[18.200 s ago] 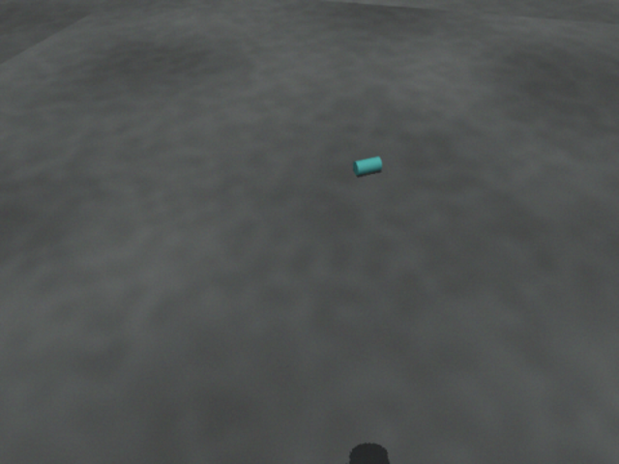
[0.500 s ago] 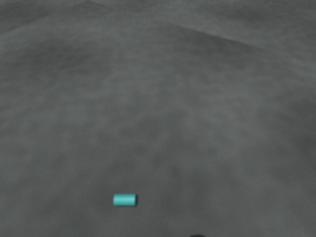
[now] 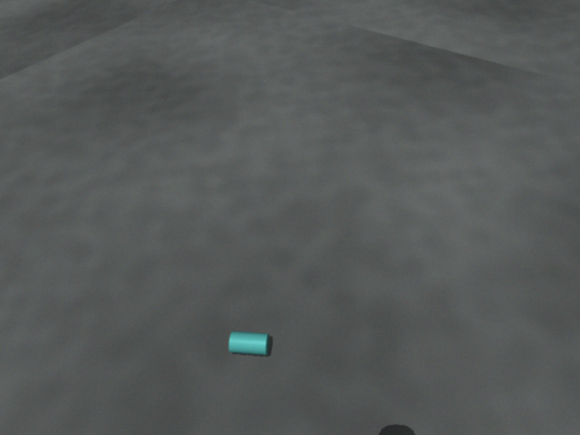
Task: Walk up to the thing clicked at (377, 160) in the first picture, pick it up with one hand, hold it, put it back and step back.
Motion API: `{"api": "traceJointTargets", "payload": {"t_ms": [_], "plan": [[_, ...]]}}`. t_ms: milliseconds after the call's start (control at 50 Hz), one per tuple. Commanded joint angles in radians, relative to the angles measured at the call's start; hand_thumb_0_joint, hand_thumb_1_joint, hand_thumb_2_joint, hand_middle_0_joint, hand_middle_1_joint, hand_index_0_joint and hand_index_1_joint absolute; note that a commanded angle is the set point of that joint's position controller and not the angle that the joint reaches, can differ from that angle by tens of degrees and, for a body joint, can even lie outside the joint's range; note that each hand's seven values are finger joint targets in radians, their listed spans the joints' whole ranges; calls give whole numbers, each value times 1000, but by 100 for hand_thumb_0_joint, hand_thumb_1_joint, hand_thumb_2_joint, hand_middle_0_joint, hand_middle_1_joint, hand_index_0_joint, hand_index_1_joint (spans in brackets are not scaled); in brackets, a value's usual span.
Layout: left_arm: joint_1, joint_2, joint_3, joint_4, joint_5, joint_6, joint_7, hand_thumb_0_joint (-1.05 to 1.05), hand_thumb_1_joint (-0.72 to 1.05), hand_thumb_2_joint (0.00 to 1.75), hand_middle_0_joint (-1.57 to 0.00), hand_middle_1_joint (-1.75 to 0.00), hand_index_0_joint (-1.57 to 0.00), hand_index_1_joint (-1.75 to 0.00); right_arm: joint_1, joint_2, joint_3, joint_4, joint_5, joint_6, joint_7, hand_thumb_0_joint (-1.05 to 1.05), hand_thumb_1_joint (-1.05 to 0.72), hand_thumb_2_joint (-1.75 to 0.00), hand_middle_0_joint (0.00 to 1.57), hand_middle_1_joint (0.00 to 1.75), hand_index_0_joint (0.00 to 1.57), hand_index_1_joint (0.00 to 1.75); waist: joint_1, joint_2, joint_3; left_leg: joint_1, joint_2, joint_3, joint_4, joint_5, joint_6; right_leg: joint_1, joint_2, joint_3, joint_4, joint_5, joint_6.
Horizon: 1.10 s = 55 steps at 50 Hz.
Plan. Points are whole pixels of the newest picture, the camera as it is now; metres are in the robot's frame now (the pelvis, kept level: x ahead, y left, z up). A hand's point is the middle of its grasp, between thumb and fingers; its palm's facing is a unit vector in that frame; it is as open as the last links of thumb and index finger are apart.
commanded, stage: walk up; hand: left
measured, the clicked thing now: (249, 342) +0.52 +0.23 -0.74
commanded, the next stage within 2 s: none
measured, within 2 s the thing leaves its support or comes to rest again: neither
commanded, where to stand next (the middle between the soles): +0.12 +0.01 m, yaw -3 degrees
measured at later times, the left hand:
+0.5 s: hand out of the picture +0.09 +0.29 -0.17, palm faces -0.05 -0.92 -0.40, open 7.4 cm
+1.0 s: hand out of the picture +0.10 +0.27 -0.15, palm faces -0.08 -0.93 -0.36, open 7.4 cm
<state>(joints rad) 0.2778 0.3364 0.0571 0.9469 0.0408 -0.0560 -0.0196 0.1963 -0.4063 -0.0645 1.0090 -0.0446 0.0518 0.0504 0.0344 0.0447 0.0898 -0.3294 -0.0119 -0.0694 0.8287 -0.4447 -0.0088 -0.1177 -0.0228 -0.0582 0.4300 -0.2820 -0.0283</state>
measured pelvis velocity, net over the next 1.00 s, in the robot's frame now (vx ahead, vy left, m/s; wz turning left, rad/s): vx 0.01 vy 0.01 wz -0.04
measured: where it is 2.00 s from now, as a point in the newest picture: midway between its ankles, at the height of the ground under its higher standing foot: outside the picture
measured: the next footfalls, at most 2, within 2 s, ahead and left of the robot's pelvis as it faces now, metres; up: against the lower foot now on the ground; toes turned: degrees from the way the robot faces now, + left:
left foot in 0.14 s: +0.10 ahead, +0.15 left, +0.00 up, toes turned +2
right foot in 0.48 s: +0.07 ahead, -0.10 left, +0.00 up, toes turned -3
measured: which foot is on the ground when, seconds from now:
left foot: up 0.00-0.12, down 0.14-0.52, up 0.54-0.72, down 0.74-1.00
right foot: down 0.00-0.16, up 0.18-0.46, down 0.48-1.00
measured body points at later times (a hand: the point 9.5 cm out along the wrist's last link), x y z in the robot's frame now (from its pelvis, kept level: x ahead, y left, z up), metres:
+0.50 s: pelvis +0.01 +0.02 -0.03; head +0.05 +0.01 +0.42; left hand +0.10 +0.34 -0.14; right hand +0.16 -0.29 -0.14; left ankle +0.06 +0.15 -0.74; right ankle +0.03 -0.10 -0.75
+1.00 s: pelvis +0.01 +0.01 -0.01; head +0.01 +0.01 +0.44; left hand +0.10 +0.31 -0.13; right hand +0.04 -0.30 -0.14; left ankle -0.01 +0.13 -0.74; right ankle +0.03 -0.10 -0.74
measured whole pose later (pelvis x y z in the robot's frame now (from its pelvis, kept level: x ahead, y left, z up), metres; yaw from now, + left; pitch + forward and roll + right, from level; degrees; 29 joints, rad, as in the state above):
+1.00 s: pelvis +0.01 +0.01 -0.01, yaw -2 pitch -3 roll +0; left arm 0.19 0.36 0.02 1.00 0.02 -0.03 -0.02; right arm 0.24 -0.37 -0.02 1.02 -0.02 0.01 0.03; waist -0.02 0.01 0.04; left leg -0.16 0.00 -0.01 0.53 -0.33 0.01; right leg -0.23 0.01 -0.02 0.53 -0.25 -0.02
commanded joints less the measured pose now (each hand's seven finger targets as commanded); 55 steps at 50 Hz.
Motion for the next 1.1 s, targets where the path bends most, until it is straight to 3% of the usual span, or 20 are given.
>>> {"api": "traceJointTargets", "payload": {"t_ms": [0,100,140,160,240,340,420,460,500,520,580,640,700,720,740,760,840,900,960,1080], "plan": [[59,323,88,-90,-10,-14,12,0,90,90,-20,-30,-20,-30,-126,-160,-39,-158,8,-75,7,0,-90,-90,20,30,20,30,43,-210,-10,-160,35,51,-157,15,11,170,-229,240,-165,127,-173],[-19,238,39,-137,-32,20,10,0,90,90,-20,-30,-20,-30,86,-154,-60,-103,18,-100,-31,0,-90,-90,20,30,20,30,-79,-87,-122,338,4,115,-474,373,36,-144,-109,36,209,348,-68],[9,152,2,-133,-51,43,23,0,90,90,-20,-30,-20,-30,56,-254,-63,-149,9,-109,-58,0,-90,-90,20,30,20,30,-68,111,-160,289,368,-355,-557,300,164,-283,34,119,390,-257,9],[5,251,25,-96,-51,54,34,0,90,90,-20,-30,-20,-30,16,-280,-67,-145,30,-105,-55,0,-90,-90,20,30,20,30,-66,76,-107,138,398,-350,-552,222,239,-194,-10,177,475,-323,-3],[26,266,21,-34,-53,58,29,0,90,90,-20,-30,-20,-30,-87,-230,-34,-165,33,-103,-64,0,-90,-90,20,30,20,30,-28,112,-20,98,303,-127,-495,459,196,-227,-8,172,445,-248,10],[26,244,29,-22,-42,68,29,0,90,90,-20,-30,-20,-30,-121,-237,-33,-168,43,-69,-71,0,-90,-90,20,30,20,30,-16,148,-63,99,318,-69,-372,807,218,-175,4,70,393,-157,25],[33,241,41,-24,-29,71,24,0,90,90,-20,-30,-20,-30,-173,-239,-38,-193,51,-41,-71,0,-90,-90,20,30,20,30,4,127,-120,59,282,-47,-278,608,174,-106,14,29,216,-17,-1],[3,301,56,-47,-13,57,25,0,90,90,-20,-30,-20,-30,-157,-196,-28,-202,61,-32,-69,0,-90,-90,20,30,20,30,-7,-47,-131,21,182,18,-133,416,90,-85,-82,186,57,287,-47],[-85,392,72,-93,-12,45,25,0,90,90,-20,-30,-20,-30,-168,-150,-21,-199,64,-19,-81,0,-90,-90,20,30,20,30,7,-272,-118,-58,-25,58,203,-181,40,-172,-352,524,-32,534,-263],[-97,369,69,-108,-5,40,29,0,90,90,-20,-30,-20,-30,-157,-162,-27,-191,57,-16,-84,0,-90,-90,20,30,20,30,-2,-230,-103,-49,-13,-18,291,-203,41,-200,-357,527,-17,570,-283],[-135,296,51,-125,-2,36,44,0,90,90,-20,-30,-20,-30,-84,-155,-21,-164,75,-35,-80,0,-90,-90,20,30,20,30,-26,-170,-170,-66,-20,-39,248,-100,28,-82,-218,297,78,550,-202],[-89,283,50,-122,10,33,35,0,90,90,-20,-30,-20,-30,-82,-157,-13,-143,44,-57,-60,0,-90,-90,20,30,20,30,21,-231,-192,-72,3,70,-82,-99,-2,34,-186,299,14,54,-179],[-114,307,48,-122,-11,42,21,0,90,90,-20,-30,-20,-30,-19,-138,-18,-109,15,-73,-53,0,-90,-90,20,30,20,30,-31,-186,-131,139,-6,83,-478,83,31,-109,-203,293,58,-12,-138],[-102,266,30,-121,-20,42,20,0,90,90,-20,-30,-20,-30,-12,-164,-28,-103,2,-81,-57,0,-90,-90,20,30,20,30,-32,-102,-130,267,56,-28,-514,142,60,-229,-173,253,107,3,-73],[-107,203,13,-122,-32,37,16,0,90,90,-20,-30,-20,-30,-44,-228,-39,-115,-6,-87,-55,0,-90,-90,20,30,20,30,-23,80,-115,286,224,-307,-563,33,130,-363,-49,140,193,-75,-1],[-156,247,28,-97,-29,36,22,0,90,90,-20,-30,-20,-30,-83,-274,-40,-126,9,-87,-45,0,-90,-90,20,30,20,30,-35,78,-59,90,308,-361,-574,-138,207,-268,-6,75,232,-231,9],[-108,239,28,-42,-26,0,17,0,90,90,-20,-30,-20,-30,-113,-182,1,-117,28,-88,-35,0,-90,-90,20,30,20,30,11,67,-28,-16,143,-86,-466,131,87,-8,-15,113,9,36,-12],[-118,304,33,-25,-21,-10,22,0,90,90,-20,-30,-20,-30,-56,-160,5,-94,30,-75,-34,0,-90,-90,20,30,20,30,-17,-38,-59,-12,51,-4,-380,3,45,-13,-153,307,-90,-134,-82],[-172,288,21,-23,-23,-3,20,0,90,90,-20,-30,-20,-30,-19,-165,3,-62,24,-80,-35,0,-90,-90,20,30,20,30,-42,-84,-35,91,52,-5,-398,38,58,-133,-163,304,-131,-187,-81],[-184,255,7,20,-33,-15,23,0,90,90,-20,-30,-20,-30,-32,-177,5,-42,35,-92,-41,0,-90,-90,20,30,20,30,-36,-84,-104,144,101,-21,-442,334,65,-5,-96,183,-46,263,-30]]}}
